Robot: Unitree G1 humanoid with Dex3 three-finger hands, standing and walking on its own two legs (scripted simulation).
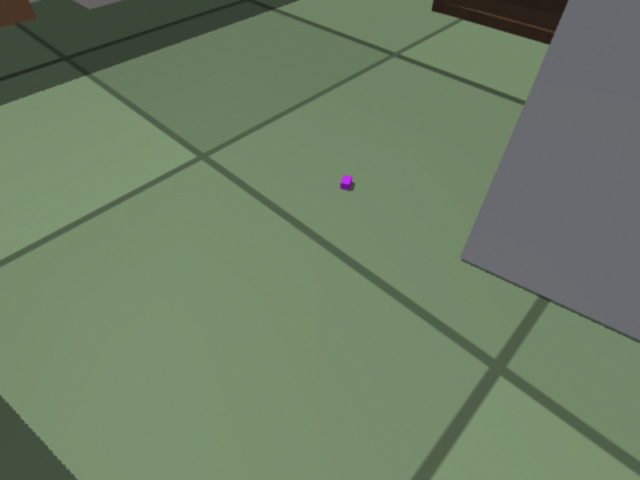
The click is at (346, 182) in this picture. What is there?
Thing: small brick
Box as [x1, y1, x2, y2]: [340, 175, 351, 189]
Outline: 343,175 340,187 348,189 351,182 351,176
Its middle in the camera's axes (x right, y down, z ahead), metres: +0.12 -0.29 +1.90
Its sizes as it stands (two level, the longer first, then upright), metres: 0.064 0.044 0.031
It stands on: the floor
